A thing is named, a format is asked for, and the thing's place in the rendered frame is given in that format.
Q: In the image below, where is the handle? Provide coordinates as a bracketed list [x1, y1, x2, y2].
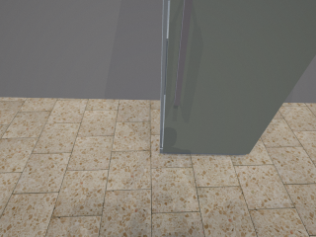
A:
[174, 0, 193, 106]

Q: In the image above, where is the fridge door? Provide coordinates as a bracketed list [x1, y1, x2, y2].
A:
[163, 0, 316, 154]

